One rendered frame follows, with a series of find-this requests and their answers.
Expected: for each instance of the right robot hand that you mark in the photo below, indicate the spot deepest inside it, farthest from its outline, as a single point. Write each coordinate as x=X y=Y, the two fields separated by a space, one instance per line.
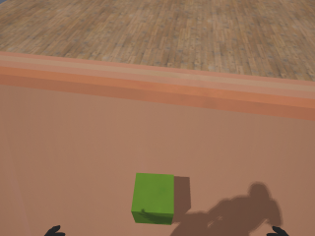
x=279 y=231

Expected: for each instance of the left robot hand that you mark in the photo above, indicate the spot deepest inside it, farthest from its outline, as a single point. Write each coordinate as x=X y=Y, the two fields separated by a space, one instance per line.
x=53 y=231

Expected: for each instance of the carton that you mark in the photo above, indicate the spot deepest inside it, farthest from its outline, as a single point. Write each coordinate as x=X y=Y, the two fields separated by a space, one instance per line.
x=153 y=198

